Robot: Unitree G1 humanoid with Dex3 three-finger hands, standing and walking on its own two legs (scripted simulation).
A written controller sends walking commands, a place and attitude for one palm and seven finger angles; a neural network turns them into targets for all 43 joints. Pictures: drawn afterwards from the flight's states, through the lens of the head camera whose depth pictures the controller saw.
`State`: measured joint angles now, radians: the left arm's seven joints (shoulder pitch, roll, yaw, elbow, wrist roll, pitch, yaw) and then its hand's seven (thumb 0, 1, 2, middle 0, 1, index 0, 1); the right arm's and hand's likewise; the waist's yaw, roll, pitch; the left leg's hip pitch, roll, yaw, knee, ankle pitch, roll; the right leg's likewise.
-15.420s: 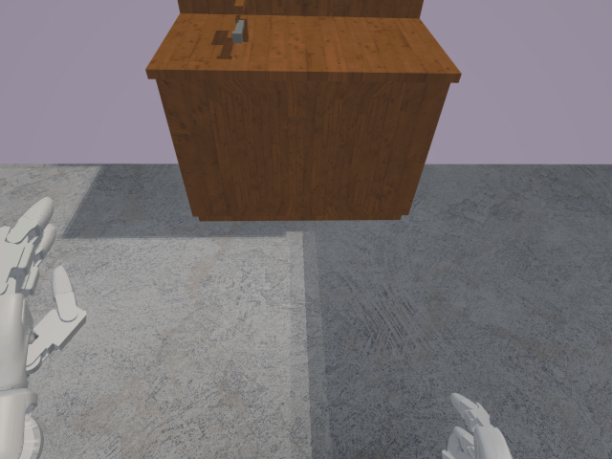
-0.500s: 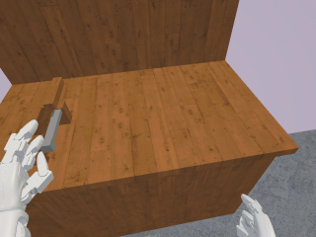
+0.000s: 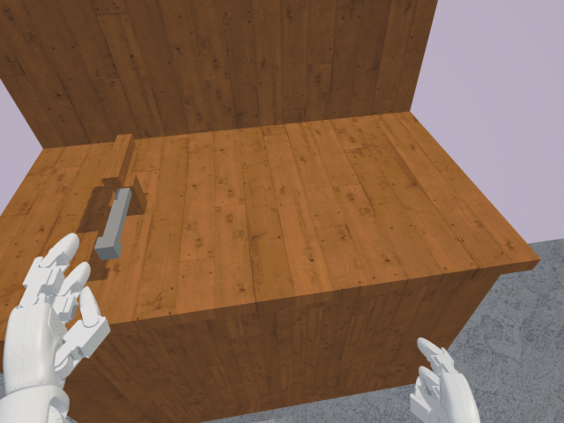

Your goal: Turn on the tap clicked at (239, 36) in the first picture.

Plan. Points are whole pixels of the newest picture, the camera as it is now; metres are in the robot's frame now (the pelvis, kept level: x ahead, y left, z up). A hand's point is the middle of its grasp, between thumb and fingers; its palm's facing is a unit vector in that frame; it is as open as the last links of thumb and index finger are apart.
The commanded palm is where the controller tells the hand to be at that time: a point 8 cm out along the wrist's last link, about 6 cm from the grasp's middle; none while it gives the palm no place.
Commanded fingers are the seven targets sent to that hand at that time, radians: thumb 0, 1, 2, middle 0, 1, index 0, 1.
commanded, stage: turn the palm inward beside the body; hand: left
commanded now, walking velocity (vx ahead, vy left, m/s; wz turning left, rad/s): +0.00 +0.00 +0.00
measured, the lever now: (108, 247) +0.33 +0.32 +0.07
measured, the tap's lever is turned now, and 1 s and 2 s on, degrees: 0 0 0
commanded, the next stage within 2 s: reach beside the lever's end, fingers flat in 0.58 s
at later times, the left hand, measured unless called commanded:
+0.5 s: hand (112, 306) +0.20 +0.22 +0.13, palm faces +0.44 -0.89 -0.13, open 7.4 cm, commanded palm +0.15 +0.27 +0.15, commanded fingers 0.00 0.90 0.90 -0.20 -0.30 -0.20 -0.30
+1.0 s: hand (101, 301) +0.21 +0.25 +0.12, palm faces +0.50 -0.85 -0.12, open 7.4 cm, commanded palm +0.17 +0.29 +0.13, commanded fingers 0.00 0.90 0.90 -0.20 -0.30 -0.20 -0.30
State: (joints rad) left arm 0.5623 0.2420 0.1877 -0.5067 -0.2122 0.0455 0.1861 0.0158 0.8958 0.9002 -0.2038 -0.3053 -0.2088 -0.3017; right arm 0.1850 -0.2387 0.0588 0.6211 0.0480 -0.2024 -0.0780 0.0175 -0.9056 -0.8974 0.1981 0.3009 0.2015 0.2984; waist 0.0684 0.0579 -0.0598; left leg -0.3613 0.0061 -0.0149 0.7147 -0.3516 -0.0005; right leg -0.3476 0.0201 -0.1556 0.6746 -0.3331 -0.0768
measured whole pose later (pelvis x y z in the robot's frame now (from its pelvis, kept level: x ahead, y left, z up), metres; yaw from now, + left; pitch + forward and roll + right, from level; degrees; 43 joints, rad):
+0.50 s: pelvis +0.02 +0.00 +0.00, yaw +0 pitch +1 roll +0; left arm 0.56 0.22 0.20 -0.50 -0.24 0.07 0.16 0.02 0.90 0.90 -0.20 -0.31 -0.21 -0.30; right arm 0.20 -0.25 0.05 0.62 0.05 -0.21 -0.09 0.02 -0.91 -0.90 0.20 0.30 0.20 0.30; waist 0.07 0.05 -0.07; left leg -0.33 0.00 -0.01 0.67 -0.36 0.00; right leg -0.32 0.02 -0.15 0.65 -0.35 -0.08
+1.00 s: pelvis +0.00 -0.01 +0.00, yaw +1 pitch +0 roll -1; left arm 0.39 0.25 0.27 -0.30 -0.26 0.05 0.17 0.02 0.90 0.90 -0.20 -0.30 -0.21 -0.30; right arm 0.16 -0.25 0.04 0.68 0.06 -0.18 -0.10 0.02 -0.91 -0.90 0.20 0.30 0.20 0.30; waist 0.06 0.06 -0.04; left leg -0.35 0.02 -0.04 0.69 -0.34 -0.02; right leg -0.33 0.04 -0.17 0.63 -0.32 -0.08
